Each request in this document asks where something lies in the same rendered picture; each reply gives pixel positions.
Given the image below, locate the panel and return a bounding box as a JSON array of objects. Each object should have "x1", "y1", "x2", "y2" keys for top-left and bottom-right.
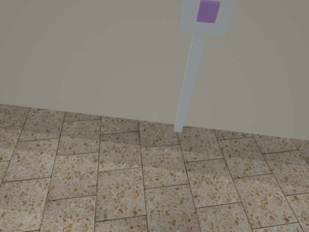
[{"x1": 174, "y1": 0, "x2": 237, "y2": 132}]

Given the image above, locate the button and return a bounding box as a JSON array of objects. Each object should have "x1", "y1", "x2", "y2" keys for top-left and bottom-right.
[{"x1": 197, "y1": 0, "x2": 220, "y2": 23}]

